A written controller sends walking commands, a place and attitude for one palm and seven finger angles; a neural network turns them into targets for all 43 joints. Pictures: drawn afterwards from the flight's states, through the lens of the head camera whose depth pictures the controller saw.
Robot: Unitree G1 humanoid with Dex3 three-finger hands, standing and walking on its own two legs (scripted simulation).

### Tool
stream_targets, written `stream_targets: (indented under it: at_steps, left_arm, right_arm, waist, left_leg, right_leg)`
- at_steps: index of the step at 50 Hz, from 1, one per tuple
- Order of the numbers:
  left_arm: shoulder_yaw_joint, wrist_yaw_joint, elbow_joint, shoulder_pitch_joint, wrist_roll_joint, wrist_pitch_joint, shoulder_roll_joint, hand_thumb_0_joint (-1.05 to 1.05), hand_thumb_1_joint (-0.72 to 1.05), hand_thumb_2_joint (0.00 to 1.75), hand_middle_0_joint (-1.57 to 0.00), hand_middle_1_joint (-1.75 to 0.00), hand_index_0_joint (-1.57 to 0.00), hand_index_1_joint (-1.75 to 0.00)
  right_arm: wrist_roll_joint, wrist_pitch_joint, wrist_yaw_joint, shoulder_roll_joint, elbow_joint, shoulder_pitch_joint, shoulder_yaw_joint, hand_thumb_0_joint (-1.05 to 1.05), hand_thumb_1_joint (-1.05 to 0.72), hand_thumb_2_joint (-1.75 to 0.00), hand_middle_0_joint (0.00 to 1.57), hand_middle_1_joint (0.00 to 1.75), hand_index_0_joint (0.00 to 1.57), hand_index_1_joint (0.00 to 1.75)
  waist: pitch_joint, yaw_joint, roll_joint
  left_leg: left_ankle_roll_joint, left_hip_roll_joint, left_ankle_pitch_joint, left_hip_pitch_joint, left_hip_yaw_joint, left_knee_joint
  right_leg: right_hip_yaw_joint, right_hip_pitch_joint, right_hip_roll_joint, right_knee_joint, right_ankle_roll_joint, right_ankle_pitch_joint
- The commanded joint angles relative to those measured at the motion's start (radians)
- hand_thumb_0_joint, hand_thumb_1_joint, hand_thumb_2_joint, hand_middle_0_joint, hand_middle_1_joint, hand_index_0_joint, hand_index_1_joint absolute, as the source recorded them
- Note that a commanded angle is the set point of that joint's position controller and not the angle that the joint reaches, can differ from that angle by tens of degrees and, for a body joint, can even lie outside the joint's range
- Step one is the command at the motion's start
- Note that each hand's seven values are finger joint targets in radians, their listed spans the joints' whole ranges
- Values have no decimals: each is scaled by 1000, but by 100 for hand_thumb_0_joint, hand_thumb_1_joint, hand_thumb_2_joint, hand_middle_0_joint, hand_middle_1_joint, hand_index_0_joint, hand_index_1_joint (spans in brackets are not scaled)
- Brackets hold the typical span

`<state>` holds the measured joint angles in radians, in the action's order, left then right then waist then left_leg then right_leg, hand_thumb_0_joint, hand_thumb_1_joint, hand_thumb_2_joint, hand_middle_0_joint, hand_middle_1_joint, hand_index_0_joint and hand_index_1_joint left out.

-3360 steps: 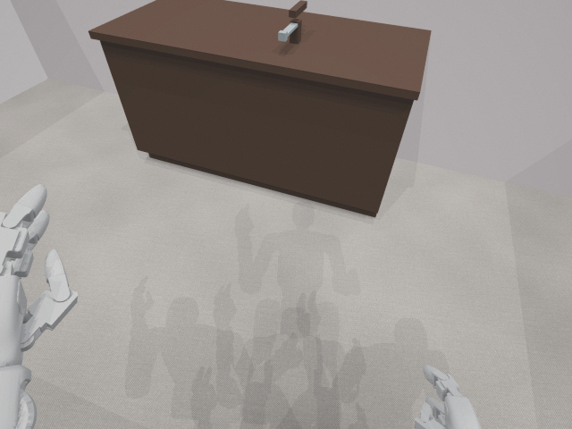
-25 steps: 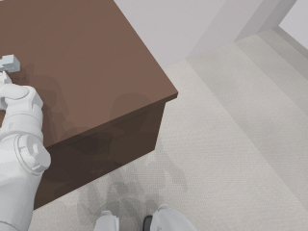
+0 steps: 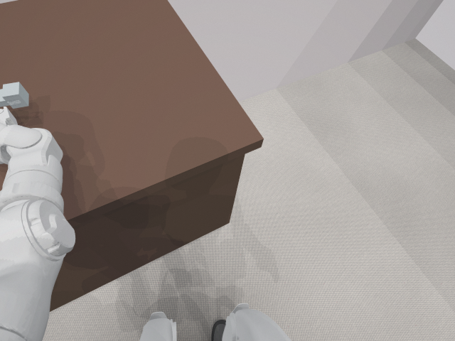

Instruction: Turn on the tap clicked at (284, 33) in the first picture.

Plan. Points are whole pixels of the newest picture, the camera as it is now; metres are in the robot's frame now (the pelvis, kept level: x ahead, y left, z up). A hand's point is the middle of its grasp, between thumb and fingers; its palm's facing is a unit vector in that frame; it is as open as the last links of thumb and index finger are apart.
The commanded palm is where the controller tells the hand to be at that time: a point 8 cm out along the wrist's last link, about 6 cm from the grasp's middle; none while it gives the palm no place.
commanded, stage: push the lever round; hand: left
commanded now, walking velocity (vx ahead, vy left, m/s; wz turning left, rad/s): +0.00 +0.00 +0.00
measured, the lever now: (16, 95) +0.54 +0.29 +0.08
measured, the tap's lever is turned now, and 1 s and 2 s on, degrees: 80 81 82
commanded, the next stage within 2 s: none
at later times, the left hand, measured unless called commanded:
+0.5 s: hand (7, 113) +0.51 +0.30 +0.08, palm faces +0.89 -0.42 -0.17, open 8.5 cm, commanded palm +0.51 +0.31 +0.08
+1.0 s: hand (7, 114) +0.51 +0.30 +0.08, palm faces +0.88 -0.44 -0.18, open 8.5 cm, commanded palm +0.52 +0.31 +0.08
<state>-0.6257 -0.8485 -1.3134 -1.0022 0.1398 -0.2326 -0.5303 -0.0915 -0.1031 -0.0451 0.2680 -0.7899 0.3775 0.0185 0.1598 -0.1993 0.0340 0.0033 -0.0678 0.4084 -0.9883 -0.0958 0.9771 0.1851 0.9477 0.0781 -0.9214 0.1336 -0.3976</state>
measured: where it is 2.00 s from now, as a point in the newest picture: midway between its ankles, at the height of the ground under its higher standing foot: outside the picture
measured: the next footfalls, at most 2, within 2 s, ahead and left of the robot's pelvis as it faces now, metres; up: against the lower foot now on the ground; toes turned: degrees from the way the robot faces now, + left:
none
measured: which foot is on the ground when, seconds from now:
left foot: down 0.00-1.00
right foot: down 0.00-1.00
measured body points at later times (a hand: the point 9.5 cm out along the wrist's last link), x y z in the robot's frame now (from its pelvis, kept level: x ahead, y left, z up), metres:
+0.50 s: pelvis +0.00 +0.00 +0.00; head +0.12 +0.00 +0.43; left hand +0.46 +0.32 +0.09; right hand -0.02 -0.26 -0.12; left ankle +0.03 +0.17 -0.67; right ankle +0.02 -0.03 -0.67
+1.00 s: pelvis +0.00 +0.00 +0.00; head +0.12 +0.00 +0.43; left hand +0.46 +0.32 +0.09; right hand -0.02 -0.26 -0.13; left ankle +0.03 +0.17 -0.67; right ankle +0.02 -0.03 -0.67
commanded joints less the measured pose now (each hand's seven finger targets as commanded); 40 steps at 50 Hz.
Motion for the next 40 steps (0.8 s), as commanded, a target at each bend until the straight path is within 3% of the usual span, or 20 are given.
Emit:
stream_targets:
  at_steps: [1, 3, 6, 7, 12, 14, 17, 21, 31, 33, 36, 38, 40]
  left_arm:
    - [125, 108, 287, -589, 83, -89, -304, 0, 90, 90, -15, -15, -15, -15]
    - [112, 106, 277, -573, 80, -87, -310, 0, 90, 90, -15, -15, -15, -15]
    - [127, 110, 293, -587, 82, -87, -298, 0, 90, 90, -15, -15, -15, -15]
    - [114, 107, 290, -588, 82, -89, -313, 0, 90, 90, -15, -15, -15, -15]
    - [139, 107, 293, -589, 83, -89, -278, 0, 90, 90, -15, -15, -15, -15]
    - [116, 106, 270, -566, 80, -81, -306, 0, 90, 90, -15, -15, -15, -15]
    - [135, 110, 296, -590, 80, -87, -287, 0, 90, 90, -15, -15, -15, -15]
    - [109, 109, 284, -570, 76, -86, -306, 0, 90, 90, -15, -15, -15, -15]
    - [96, 121, 278, -563, 76, -70, -349, 0, 90, 90, -15, -15, -15, -15]
    - [106, 125, 254, -546, 74, -64, -330, 0, 90, 90, -15, -15, -15, -15]
    - [100, 126, 287, -567, 69, -70, -347, 0, 90, 90, -15, -15, -15, -15]
    - [100, 127, 255, -537, 67, -63, -344, 0, 90, 90, -15, -15, -15, -15]
    - [103, 128, 256, -550, 68, -61, -337, 0, 90, 90, -15, -15, -15, -15]
  right_arm:
    - [1, -17, 8, 178, 22, 187, -56, 0, -90, -90, 20, 30, 20, 30]
    - [-1, -18, 7, 178, 23, 185, -55, 0, -90, -90, 20, 30, 20, 30]
    - [0, -18, 6, 177, 23, 182, -56, 0, -90, -90, 20, 30, 20, 30]
    - [-1, -17, 7, 179, 18, 189, -57, 0, -90, -90, 20, 30, 20, 30]
    - [-2, -21, 4, 177, 19, 185, -57, 0, -90, -90, 20, 30, 20, 30]
    - [-2, -19, 6, 180, 18, 182, -55, 0, -90, -90, 20, 30, 20, 30]
    - [-1, -20, 7, 178, 18, 185, -56, 0, -90, -90, 20, 30, 20, 30]
    - [-2, -20, 6, 179, 17, 190, -56, 0, -90, -90, 20, 30, 20, 30]
    - [6, -14, 16, 180, 23, 179, -54, 0, -90, -90, 20, 30, 20, 30]
    - [8, -17, 16, 181, 27, 171, -52, 0, -90, -90, 20, 30, 20, 30]
    - [9, -18, 20, 181, 28, 171, -53, 0, -90, -90, 20, 30, 20, 30]
    - [12, -18, 22, 181, 28, 164, -51, 0, -90, -90, 20, 30, 20, 30]
    - [13, -17, 22, 181, 26, 164, -52, 0, -90, -90, 20, 30, 20, 30]
  waist:
    - [418, -64, 152]
    - [416, -62, 113]
    - [425, -64, 153]
    - [428, -64, 132]
    - [416, -67, 160]
    - [403, -63, 127]
    - [422, -65, 154]
    - [417, -64, 121]
    - [413, -58, 107]
    - [390, -58, 91]
    - [422, -54, 111]
    - [398, -58, 78]
    - [391, -56, 105]
  left_leg:
    - [-55, 35, -56, 97, 37, -50]
    - [-54, 35, -48, 66, 36, -40]
    - [-54, 37, -49, 80, 38, -41]
    - [-55, 35, -48, 85, 35, -46]
    - [-55, 37, -46, 102, 37, -51]
    - [-54, 34, -31, 70, 36, -44]
    - [-54, 36, -47, 95, 37, -49]
    - [-56, 36, -49, 73, 37, -43]
    - [-51, 30, -35, 14, 35, -31]
    - [-51, 30, -22, 11, 36, -34]
    - [-49, 28, -28, 12, 35, -26]
    - [-50, 27, -15, -14, 36, -20]
    - [-51, 27, -18, 8, 37, -30]
  right_leg:
    - [-302, -392, -95, 195, -166, 231]
    - [-323, -420, -105, 201, -173, 244]
    - [-318, -404, -101, 199, -169, 234]
    - [-309, -404, -99, 199, -169, 226]
    - [-302, -379, -92, 200, -164, 204]
    - [-323, -400, -102, 210, -170, 195]
    - [-311, -395, -97, 202, -166, 217]
    - [-314, -414, -99, 200, -170, 240]
    - [-353, -456, -119, 200, -178, 249]
    - [-349, -437, -116, 207, -177, 201]
    - [-363, -451, -122, 197, -178, 231]
    - [-371, -453, -126, 206, -184, 212]
    - [-354, -426, -117, 206, -176, 193]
